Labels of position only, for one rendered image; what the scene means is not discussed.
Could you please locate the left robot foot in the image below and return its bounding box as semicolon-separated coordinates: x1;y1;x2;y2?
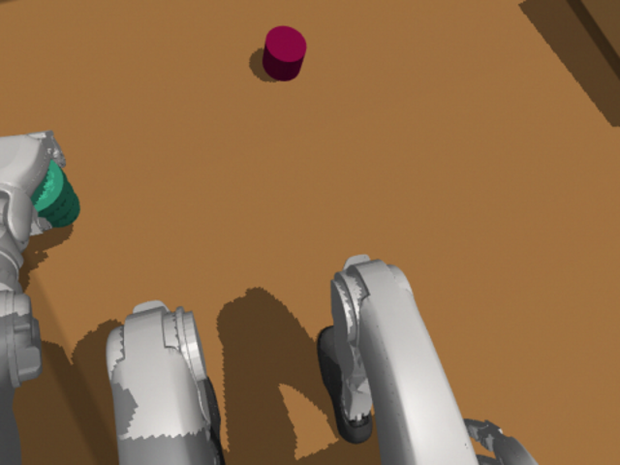
203;376;226;465

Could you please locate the left robot hand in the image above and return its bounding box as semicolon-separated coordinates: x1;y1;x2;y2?
0;130;66;236

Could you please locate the right robot hand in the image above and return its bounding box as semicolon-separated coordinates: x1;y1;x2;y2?
463;418;539;465

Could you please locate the right robot foot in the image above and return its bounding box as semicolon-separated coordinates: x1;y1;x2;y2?
317;325;373;444

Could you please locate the left robot arm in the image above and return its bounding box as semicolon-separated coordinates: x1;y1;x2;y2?
0;183;43;465

